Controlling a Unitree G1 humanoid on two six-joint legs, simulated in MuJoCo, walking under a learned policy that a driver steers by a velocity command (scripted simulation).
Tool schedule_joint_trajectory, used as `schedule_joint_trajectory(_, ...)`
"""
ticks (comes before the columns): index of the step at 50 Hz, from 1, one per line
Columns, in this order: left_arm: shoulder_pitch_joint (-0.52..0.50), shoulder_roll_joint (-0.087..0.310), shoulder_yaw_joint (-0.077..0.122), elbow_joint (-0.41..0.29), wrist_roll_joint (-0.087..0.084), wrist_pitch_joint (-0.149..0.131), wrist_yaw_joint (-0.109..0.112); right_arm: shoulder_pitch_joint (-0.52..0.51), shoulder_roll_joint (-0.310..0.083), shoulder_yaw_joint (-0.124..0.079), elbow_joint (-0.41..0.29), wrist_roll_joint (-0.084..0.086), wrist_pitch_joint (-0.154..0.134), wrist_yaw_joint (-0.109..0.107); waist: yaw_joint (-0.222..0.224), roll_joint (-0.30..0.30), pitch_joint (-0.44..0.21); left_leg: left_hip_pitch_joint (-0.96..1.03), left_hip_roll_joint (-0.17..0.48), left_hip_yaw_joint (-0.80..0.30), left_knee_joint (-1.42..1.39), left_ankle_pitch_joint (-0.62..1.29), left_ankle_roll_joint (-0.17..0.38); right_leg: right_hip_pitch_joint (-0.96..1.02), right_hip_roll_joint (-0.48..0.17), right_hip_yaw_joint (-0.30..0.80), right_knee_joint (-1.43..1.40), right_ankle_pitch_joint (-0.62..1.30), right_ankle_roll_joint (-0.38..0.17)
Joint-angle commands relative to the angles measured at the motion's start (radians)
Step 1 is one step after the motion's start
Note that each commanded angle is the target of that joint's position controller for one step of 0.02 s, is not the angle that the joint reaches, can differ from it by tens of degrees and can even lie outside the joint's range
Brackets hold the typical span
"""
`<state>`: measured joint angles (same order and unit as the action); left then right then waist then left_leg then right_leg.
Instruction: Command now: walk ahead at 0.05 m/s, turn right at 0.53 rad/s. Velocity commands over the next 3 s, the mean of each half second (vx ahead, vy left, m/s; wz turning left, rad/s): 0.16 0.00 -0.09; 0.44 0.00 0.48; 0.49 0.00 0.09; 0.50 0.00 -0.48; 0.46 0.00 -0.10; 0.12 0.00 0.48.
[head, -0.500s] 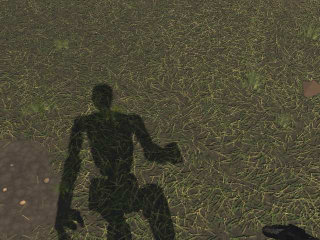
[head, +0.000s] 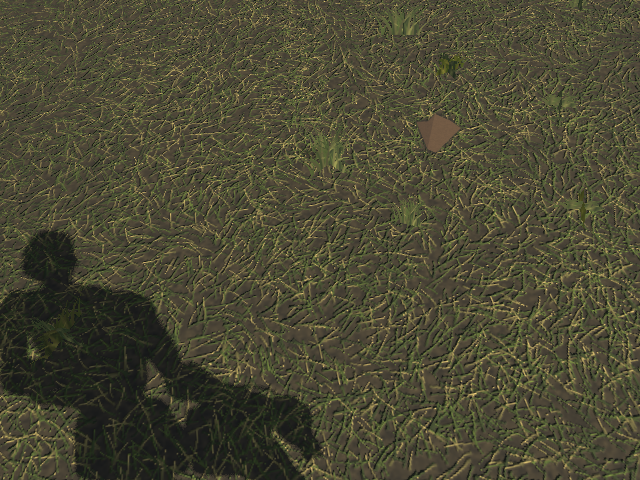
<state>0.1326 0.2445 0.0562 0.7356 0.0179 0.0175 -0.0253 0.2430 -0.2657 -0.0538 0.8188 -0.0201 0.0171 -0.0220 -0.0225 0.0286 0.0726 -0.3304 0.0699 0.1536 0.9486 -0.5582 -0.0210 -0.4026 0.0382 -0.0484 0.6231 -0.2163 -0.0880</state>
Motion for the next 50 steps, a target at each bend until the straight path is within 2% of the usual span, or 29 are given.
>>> schedule_joint_trajectory(1,0.144,0.193,0.058,-0.022,-0.017,0.014,0.031,-0.01,-0.082,-0.015,-0.093,0.008,0.011,-0.006,0.064,-0.128,-0.14,-0.277,-0.02,-0.167,0.261,0.004,-0.014,0.304,-0.338,0.415,-0.292,0.449,-0.251)
schedule_joint_trajectory(2,0.073,0.147,0.042,-0.034,-0.014,0.019,0.038,-0.019,-0.086,-0.018,-0.086,0.003,0.007,-0.008,0.035,-0.122,-0.101,-0.256,-0.006,-0.175,0.196,0.074,-0.009,0.252,-0.276,0.357,-0.31,0.38,-0.198)
schedule_joint_trajectory(4,0.027,0.107,0.026,-0.044,-0.009,0.015,0.039,0.036,-0.093,-0.022,-0.058,-0.016,0.017,-0.004,0.007,-0.122,-0.134,-0.163,-0.029,-0.156,0.166,0.132,-0.006,0.206,-0.225,0.285,-0.308,0.44,-0.166)
schedule_joint_trajectory(6,0.046,0.124,0.028,-0.032,-0.004,0.003,0.031,0.056,-0.069,-0.017,-0.051,-0.004,0.028,0.0,0.004,-0.097,-0.164,-0.117,-0.042,-0.154,0.102,0.132,-0.005,0.204,-0.218,0.271,-0.31,0.434,-0.159)
schedule_joint_trajectory(8,0.058,0.136,0.03,-0.021,0.001,0.0,0.029,0.037,-0.053,-0.011,-0.054,0.0,0.035,0.0,0.018,-0.115,-0.153,-0.1,-0.044,-0.155,0.013,0.135,-0.003,0.197,-0.217,0.285,-0.334,0.299,-0.155)
schedule_joint_trajectory(10,0.058,0.134,0.027,-0.013,0.006,0.004,0.028,0.012,-0.051,-0.008,-0.058,0.0,0.04,-0.002,0.033,-0.143,-0.136,-0.065,-0.048,-0.156,-0.073,0.144,0.005,0.173,-0.212,0.302,-0.359,0.131,-0.147)
schedule_joint_trajectory(12,0.073,0.14,0.026,0.004,0.01,0.01,0.025,0.025,-0.055,-0.006,-0.053,-0.008,0.034,0.009,0.039,-0.172,-0.153,-0.008,-0.066,-0.127,-0.15,0.121,0.014,0.155,-0.207,0.333,-0.415,-0.198,-0.144)
schedule_joint_trajectory(14,0.081,0.15,0.026,0.022,0.013,0.015,0.024,0.055,-0.058,-0.005,-0.036,-0.007,0.024,0.02,0.036,-0.179,-0.132,0.064,-0.087,-0.095,-0.223,0.095,0.034,0.114,-0.223,0.353,-0.454,-0.369,-0.132)
schedule_joint_trajectory(17,0.04,0.158,0.03,0.031,-0.002,0.017,0.032,0.156,-0.026,0.004,0.015,-0.001,0.004,0.023,-0.034,-0.108,-0.056,0.265,-0.114,-0.065,-0.472,0.18,0.109,-0.035,-0.208,0.301,-0.431,-0.482,-0.084)
schedule_joint_trajectory(18,0.002,0.127,0.024,0.021,-0.002,0.013,0.036,0.2,-0.029,0.006,0.038,-0.003,-0.006,0.019,-0.058,-0.055,-0.008,0.299,-0.096,-0.125,-0.586,0.125,0.142,-0.092,-0.169,0.247,-0.344,-0.474,-0.048)
schedule_joint_trajectory(19,-0.028,0.062,0.007,-0.004,-0.004,0.005,0.036,0.275,-0.062,0.005,0.057,-0.013,-0.022,0.012,-0.071,0.115,-0.014,0.357,0.099,-0.426,-0.763,-0.099,0.19,-0.198,-0.083,0.129,-0.075,-0.401,-0.003)
schedule_joint_trajectory(20,-0.075,0.056,0.002,-0.042,-0.006,-0.011,0.032,0.258,-0.179,-0.026,0.051,0.005,-0.026,0.013,-0.065,0.214,0.072,0.296,0.299,-0.799,-0.924,-0.31,0.268,-0.363,0.046,-0.01,0.074,-0.243,0.049)
schedule_joint_trajectory(21,-0.103,0.107,0.014,-0.045,0.012,-0.025,0.027,0.202,-0.169,-0.031,0.048,-0.002,-0.028,0.01,-0.03,0.09,0.145,0.194,0.288,-0.798,-0.943,-0.268,0.277,-0.337,-0.024,0.079,0.154,-0.129,0.056)
schedule_joint_trajectory(22,-0.059,0.11,0.018,-0.026,0.009,-0.036,0.013,0.146,-0.151,-0.028,0.04,0.007,-0.039,0.012,0.016,0.084,0.117,0.188,0.232,-0.719,-0.926,-0.165,0.252,-0.303,-0.032,0.091,0.173,-0.063,0.069)
schedule_joint_trajectory(23,-0.031,0.119,0.021,-0.005,0.013,-0.042,0.006,0.125,-0.139,-0.029,0.039,0.011,-0.049,0.017,0.028,0.081,0.084,0.219,0.178,-0.634,-0.909,-0.054,0.227,-0.28,-0.036,0.085,0.19,-0.028,0.082)
schedule_joint_trajectory(25,-0.018,0.106,0.021,0.015,0.028,-0.045,-0.006,0.148,-0.099,-0.024,0.053,0.013,-0.065,0.018,0.018,0.087,0.023,0.259,0.108,-0.528,-0.876,0.109,0.213,-0.255,-0.034,0.056,0.238,0.024,0.099)
schedule_joint_trajectory(26,-0.035,0.089,0.018,0.008,0.026,-0.045,-0.007,0.182,-0.087,-0.023,0.066,0.014,-0.071,0.019,0.007,0.084,0.008,0.278,0.098,-0.514,-0.862,0.154,0.216,-0.262,-0.036,0.051,0.242,0.04,0.106)
schedule_joint_trajectory(32,-0.204,0.067,0.003,-0.05,0.01,-0.05,-0.002,0.306,-0.103,-0.044,0.101,0.006,-0.075,0.017,-0.076,0.1,0.016,0.326,0.087,-0.52,-0.794,0.305,0.248,-0.287,-0.042,0.043,0.088,0.045,0.147)
schedule_joint_trajectory(35,-0.247,0.073,-0.002,-0.078,0.003,-0.062,-0.005,0.312,-0.123,-0.054,0.098,-0.002,-0.074,0.015,-0.087,0.118,0.01,0.315,0.09,-0.536,-0.72,0.439,0.249,-0.218,-0.028,0.037,0.001,-0.011,0.137)
schedule_joint_trajectory(37,-0.189,0.087,0.0,-0.076,-0.004,-0.072,0.0,0.269,-0.138,-0.062,0.081,-0.004,-0.073,0.013,-0.046,0.124,-0.014,0.254,0.089,-0.551,-0.663,0.536,0.219,-0.068,-0.012,0.04,-0.072,-0.023,0.119)
schedule_joint_trajectory(39,-0.018,0.115,0.012,-0.029,-0.005,-0.088,0.02,0.194,-0.157,-0.069,0.058,0.007,-0.077,0.016,0.049,0.084,-0.072,0.125,0.04,-0.529,-0.533,0.63,0.167,0.243,0.012,0.034,-0.188,0.03,0.088)
schedule_joint_trajectory(40,0.121,0.181,0.033,0.001,0.011,-0.102,0.038,0.172,-0.139,-0.066,0.043,0.018,-0.085,0.023,0.112,-0.004,-0.161,0.019,-0.036,-0.463,-0.332,0.588,0.135,0.467,-0.087,0.124,-0.216,-0.008,0.054)
schedule_joint_trajectory(41,0.281,0.299,0.059,0.006,0.039,-0.101,0.055,0.168,-0.042,-0.042,-0.012,0.048,-0.092,0.025,0.17,-0.238,-0.328,-0.205,-0.161,-0.312,-0.009,0.269,0.089,0.729,-0.384,0.489,-0.311,-0.341,-0.014)
schedule_joint_trajectory(42,0.261,0.313,0.063,0.021,0.035,-0.086,0.055,0.203,-0.061,-0.041,-0.024,0.024,-0.084,0.023,0.107,-0.325,-0.31,-0.333,-0.172,-0.259,0.158,0.015,0.096,0.649,-0.492,0.796,-0.421,-0.432,-0.077)
schedule_joint_trajectory(43,0.18,0.219,0.041,0.003,0.029,-0.081,0.05,0.2,-0.086,-0.045,0.003,0.004,-0.071,0.024,0.063,-0.179,-0.167,-0.357,-0.087,-0.276,0.241,0.09,0.115,0.517,-0.463,0.701,-0.415,-0.477,-0.083)
schedule_joint_trajectory(44,0.12,0.141,0.023,-0.006,0.019,-0.085,0.044,0.152,-0.073,-0.042,0.01,-0.002,-0.068,0.038,0.052,-0.085,-0.072,-0.346,-0.052,-0.264,0.229,0.171,0.113,0.406,-0.404,0.543,-0.423,-0.35,-0.072)
schedule_joint_trajectory(46,0.105,0.087,0.004,0.008,0.018,-0.097,0.044,0.107,-0.059,-0.042,0.001,-0.015,-0.054,0.056,0.029,-0.129,-0.016,-0.314,-0.014,-0.239,0.176,0.237,0.095,0.315,-0.318,0.32,-0.452,-0.081,-0.043)
schedule_joint_trajectory(48,0.143,0.086,0.003,0.031,0.009,-0.115,0.04,0.08,-0.053,-0.039,-0.014,-0.019,-0.036,0.071,0.023,-0.149,-0.032,-0.324,-0.015,-0.217,0.184,0.284,0.082,0.328,-0.293,0.211,-0.45,0.137,-0.041)
schedule_joint_trajectory(50,0.188,0.085,0.004,0.056,0.003,-0.129,0.033,0.018,-0.039,-0.032,-0.041,-0.018,-0.029,0.082,0.024,-0.13,-0.04,-0.373,-0.016,-0.215,0.172,0.329,0.074,0.357,-0.295,0.146,-0.448,0.3,-0.055)
